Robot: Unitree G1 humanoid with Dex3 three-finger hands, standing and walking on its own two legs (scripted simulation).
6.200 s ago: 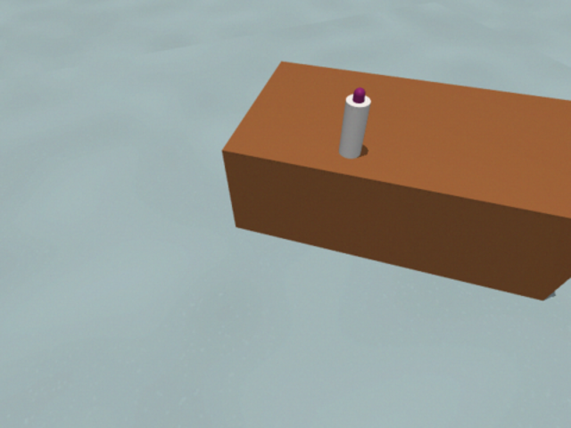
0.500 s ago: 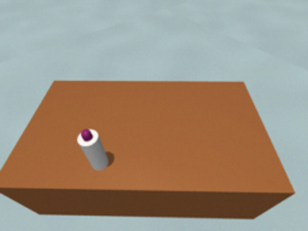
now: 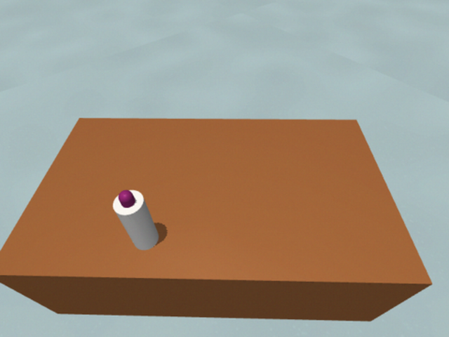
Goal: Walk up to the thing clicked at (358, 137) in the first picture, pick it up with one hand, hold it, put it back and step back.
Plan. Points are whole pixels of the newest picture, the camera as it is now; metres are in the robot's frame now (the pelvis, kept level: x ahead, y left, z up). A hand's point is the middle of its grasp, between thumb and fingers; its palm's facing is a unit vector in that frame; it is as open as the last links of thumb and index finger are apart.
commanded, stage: stand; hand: left
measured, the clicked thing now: (136, 218) +0.47 +0.27 -0.21
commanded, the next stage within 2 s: go down in 0.42 s
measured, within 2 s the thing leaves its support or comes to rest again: neither
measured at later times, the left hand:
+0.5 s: hand out of the picture +0.08 +0.26 -0.16, palm faces -0.03 -0.94 -0.34, open 7.4 cm
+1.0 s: hand out of the picture +0.14 +0.27 -0.15, palm faces +0.03 -0.94 -0.33, open 15.7 cm
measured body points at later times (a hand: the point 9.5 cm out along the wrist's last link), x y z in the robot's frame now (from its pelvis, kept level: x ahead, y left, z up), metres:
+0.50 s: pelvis +0.00 +0.00 +0.00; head +0.02 +0.00 +0.45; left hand +0.08 +0.31 -0.13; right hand +0.07 -0.30 -0.14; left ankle -0.02 +0.14 -0.75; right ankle +0.00 -0.11 -0.75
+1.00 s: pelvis -0.01 +0.02 -0.02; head +0.05 +0.01 +0.42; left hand +0.14 +0.32 -0.13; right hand +0.14 -0.27 -0.13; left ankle -0.02 +0.14 -0.75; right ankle +0.00 -0.11 -0.75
